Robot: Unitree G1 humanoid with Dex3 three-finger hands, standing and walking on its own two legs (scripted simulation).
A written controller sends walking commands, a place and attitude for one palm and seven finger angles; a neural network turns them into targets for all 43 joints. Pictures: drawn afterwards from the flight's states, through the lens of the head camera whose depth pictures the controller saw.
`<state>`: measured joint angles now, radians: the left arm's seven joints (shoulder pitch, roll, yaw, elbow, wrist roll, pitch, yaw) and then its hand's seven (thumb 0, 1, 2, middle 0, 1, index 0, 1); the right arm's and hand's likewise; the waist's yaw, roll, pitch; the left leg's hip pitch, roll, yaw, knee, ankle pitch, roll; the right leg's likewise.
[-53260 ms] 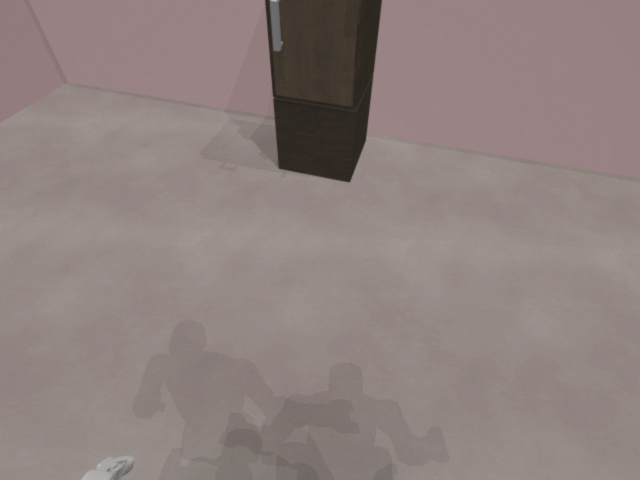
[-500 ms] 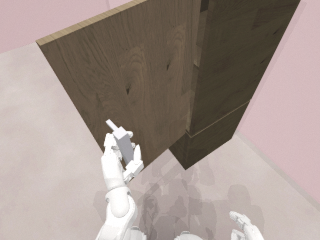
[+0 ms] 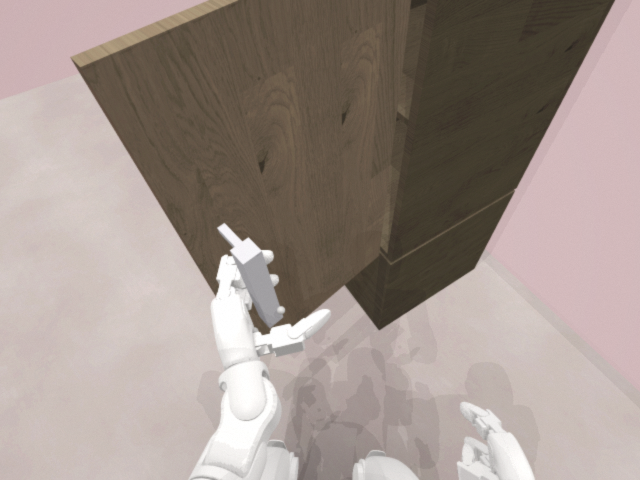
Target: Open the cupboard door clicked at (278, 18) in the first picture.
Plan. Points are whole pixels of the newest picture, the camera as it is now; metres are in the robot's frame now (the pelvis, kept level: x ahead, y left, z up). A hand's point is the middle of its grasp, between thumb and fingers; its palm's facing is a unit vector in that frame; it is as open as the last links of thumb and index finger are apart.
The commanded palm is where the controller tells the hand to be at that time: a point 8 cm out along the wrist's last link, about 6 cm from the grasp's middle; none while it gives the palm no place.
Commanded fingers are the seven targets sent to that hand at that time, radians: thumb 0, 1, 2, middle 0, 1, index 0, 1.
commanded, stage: open thumb and fingers to let go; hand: left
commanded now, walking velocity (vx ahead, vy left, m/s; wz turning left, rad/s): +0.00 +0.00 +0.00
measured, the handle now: (250, 277) +0.36 +0.10 +0.04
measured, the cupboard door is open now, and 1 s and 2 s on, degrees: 100 100 100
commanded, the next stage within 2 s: slide the hand sideways off the handle in 0.38 s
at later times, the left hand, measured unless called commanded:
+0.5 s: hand (274, 311) +0.32 +0.07 +0.03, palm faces +0.22 -0.98 -0.02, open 15.0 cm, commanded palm +0.28 +0.11 +0.03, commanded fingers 0.00 -0.50 0.30 -0.15 -0.30 -0.15 -0.30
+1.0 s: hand (253, 358) +0.26 +0.09 +0.02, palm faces -0.18 -0.98 +0.00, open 16.3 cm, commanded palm +0.25 +0.15 +0.03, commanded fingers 0.00 -0.50 0.30 -0.15 -0.30 -0.15 -0.30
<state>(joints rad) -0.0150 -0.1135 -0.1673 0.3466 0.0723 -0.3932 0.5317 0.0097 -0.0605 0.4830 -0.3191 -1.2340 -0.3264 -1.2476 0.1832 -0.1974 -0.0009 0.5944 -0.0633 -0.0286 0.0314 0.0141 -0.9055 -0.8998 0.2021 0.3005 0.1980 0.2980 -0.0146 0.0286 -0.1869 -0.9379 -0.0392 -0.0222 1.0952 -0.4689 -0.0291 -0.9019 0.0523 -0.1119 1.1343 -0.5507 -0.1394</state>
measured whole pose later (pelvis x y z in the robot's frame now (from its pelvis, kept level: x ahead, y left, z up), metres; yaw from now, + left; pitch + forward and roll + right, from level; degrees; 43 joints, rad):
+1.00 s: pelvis -0.01 +0.07 -0.02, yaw -3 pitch +17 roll -1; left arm 0.12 0.02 -0.29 0.18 0.05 -0.41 0.17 -0.01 -0.50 0.30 -0.14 -0.30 -0.15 -0.30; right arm 0.23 -0.22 0.02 0.45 -0.02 0.05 0.05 0.02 -0.90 -0.90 0.20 0.30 0.20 0.30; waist -0.01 0.03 -0.17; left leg -0.99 -0.04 0.04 1.22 -0.52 0.07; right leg -0.94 0.04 -0.06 1.21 -0.56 -0.05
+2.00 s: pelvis +0.00 +0.04 -0.01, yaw -2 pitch +15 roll -1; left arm 0.53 0.21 -0.04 -0.26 -0.17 -0.33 -0.10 -0.01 -0.50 0.30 -0.15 -0.30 -0.15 -0.30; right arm 0.26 -0.22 0.03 0.40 0.04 0.00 -0.04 0.02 -0.90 -0.90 0.20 0.30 0.20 0.30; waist 0.01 0.06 -0.19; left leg -0.92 -0.02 0.00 1.20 -0.53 0.03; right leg -0.86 0.07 -0.10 1.17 -0.57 -0.09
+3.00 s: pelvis +0.03 +0.08 +0.09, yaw -3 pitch -1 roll -1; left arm 0.49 0.39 0.34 -0.44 -0.07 -0.05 0.12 0.01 0.63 0.78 -0.20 -0.30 -0.20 -0.30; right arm 0.23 -0.24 0.05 0.57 0.02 -0.08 -0.07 0.02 -0.90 -0.90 0.21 0.30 0.20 0.30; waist 0.06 0.06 -0.04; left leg -0.20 -0.06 0.03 0.51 -0.28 0.08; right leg -0.14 0.04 -0.01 0.45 -0.29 -0.02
